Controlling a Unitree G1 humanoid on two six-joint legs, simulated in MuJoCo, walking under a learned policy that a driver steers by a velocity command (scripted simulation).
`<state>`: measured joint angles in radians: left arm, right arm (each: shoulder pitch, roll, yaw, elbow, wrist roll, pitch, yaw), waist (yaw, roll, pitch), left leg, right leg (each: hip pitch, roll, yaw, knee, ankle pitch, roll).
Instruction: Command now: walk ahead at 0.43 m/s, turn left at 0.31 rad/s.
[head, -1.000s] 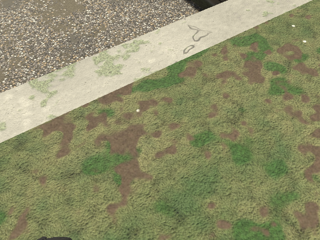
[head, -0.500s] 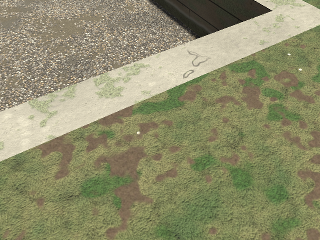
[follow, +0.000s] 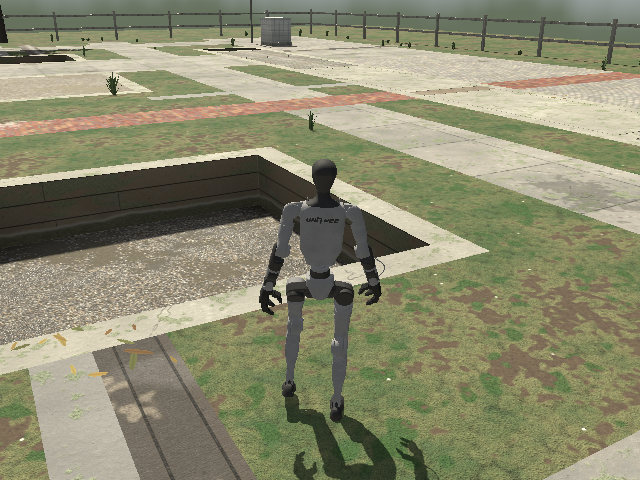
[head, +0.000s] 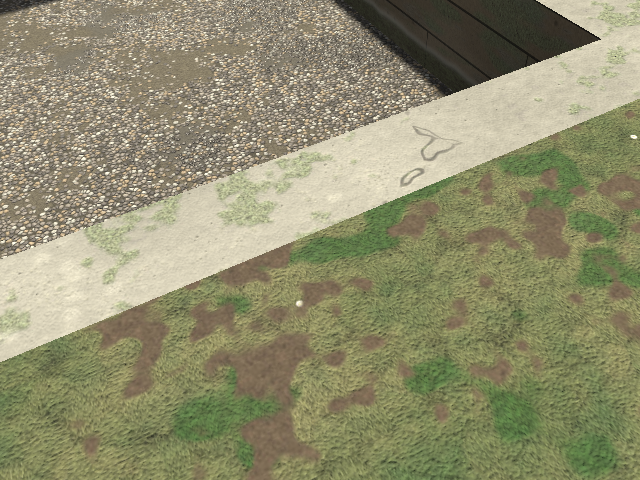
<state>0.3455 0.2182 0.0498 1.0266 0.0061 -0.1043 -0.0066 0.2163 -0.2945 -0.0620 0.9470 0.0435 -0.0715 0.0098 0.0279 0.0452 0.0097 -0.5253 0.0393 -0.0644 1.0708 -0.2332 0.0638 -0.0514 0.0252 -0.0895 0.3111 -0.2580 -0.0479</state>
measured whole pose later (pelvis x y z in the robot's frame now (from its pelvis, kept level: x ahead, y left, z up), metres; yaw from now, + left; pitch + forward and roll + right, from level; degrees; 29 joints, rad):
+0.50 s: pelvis +0.27 +0.06 -0.01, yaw +16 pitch +0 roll +1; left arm 0.15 0.29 0.05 0.83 0.00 -0.13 0.02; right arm 0.24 -0.27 -0.07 0.82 0.01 -0.06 0.03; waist -0.02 -0.02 0.06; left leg -0.26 -0.14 -0.03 0.39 -0.13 0.12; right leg -0.55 -0.10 0.08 1.13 -0.32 0.01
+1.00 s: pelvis +0.44 +0.06 -0.01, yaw +35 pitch +1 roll +0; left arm 0.10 0.24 0.04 0.73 0.03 -0.01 0.04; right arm 0.21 -0.32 -0.09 0.69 0.02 0.07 -0.04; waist 0.00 0.03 0.07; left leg -0.53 0.01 -0.05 1.08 -0.43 -0.08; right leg -0.35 -0.02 -0.07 0.42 -0.10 -0.04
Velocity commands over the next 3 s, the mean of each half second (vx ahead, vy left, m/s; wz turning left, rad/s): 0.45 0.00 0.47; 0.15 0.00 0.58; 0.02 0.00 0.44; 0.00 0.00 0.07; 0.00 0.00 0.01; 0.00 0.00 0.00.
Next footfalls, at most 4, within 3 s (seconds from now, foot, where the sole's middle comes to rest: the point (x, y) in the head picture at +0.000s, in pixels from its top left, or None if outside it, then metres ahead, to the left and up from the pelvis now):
0.30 left None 0.33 0.13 -0.78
0.76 right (344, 443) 0.60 0.04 -0.78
1.20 left None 0.40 0.21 -0.78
1.60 right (342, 461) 0.56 0.04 -0.78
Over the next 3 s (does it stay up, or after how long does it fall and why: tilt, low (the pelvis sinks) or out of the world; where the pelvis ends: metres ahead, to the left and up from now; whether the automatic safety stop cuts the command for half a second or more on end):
stays up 0.46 0.09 -0.01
